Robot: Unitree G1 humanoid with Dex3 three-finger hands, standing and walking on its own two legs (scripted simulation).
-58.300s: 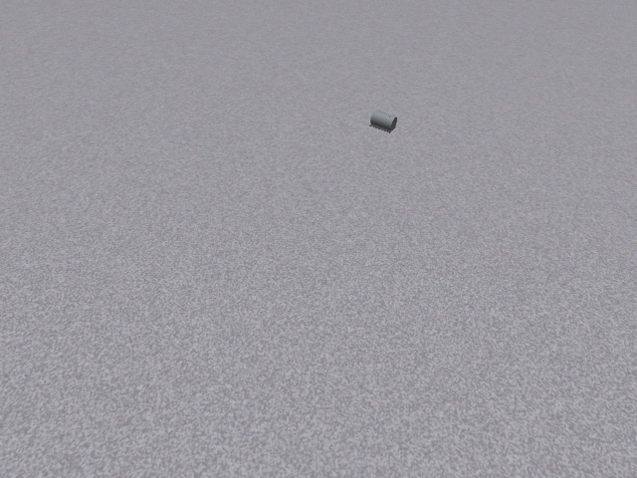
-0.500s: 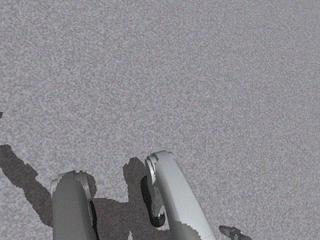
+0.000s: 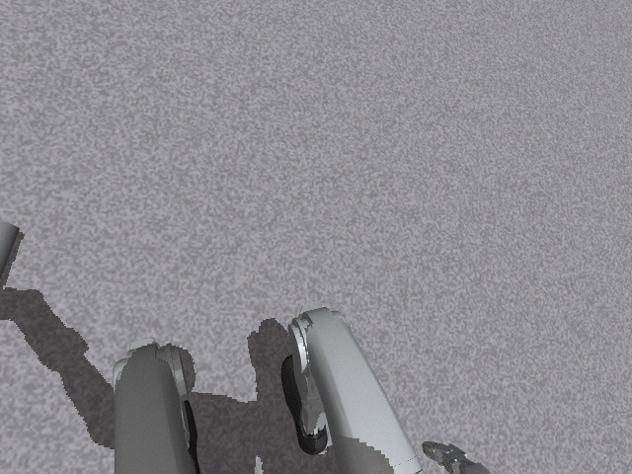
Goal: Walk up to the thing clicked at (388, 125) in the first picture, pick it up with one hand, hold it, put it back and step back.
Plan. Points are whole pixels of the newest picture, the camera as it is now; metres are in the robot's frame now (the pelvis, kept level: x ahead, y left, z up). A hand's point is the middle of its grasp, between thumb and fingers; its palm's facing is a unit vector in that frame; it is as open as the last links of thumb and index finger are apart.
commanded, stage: go down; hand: left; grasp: from above
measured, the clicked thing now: out of the picture +0.51 +0.45 -0.45
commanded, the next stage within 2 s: none
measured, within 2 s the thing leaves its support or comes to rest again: neither
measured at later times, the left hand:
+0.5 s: hand out of the picture +0.45 +0.43 -0.02, palm faces +0.05 -0.41 -0.91, open 14.1 cm
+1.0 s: hand out of the picture +0.45 +0.42 -0.02, palm faces +0.06 -0.41 -0.91, open 14.1 cm
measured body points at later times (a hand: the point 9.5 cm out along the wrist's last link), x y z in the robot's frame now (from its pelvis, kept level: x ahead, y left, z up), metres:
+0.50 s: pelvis +0.01 +0.00 +0.02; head +0.23 +0.05 +0.40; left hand +0.45 +0.44 +0.03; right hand +0.02 -0.26 -0.09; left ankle +0.06 +0.13 -0.46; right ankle +0.08 -0.13 -0.46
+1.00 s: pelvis +0.00 +0.00 +0.02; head +0.23 +0.05 +0.40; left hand +0.45 +0.43 +0.03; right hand +0.02 -0.26 -0.09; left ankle +0.06 +0.13 -0.46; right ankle +0.08 -0.13 -0.46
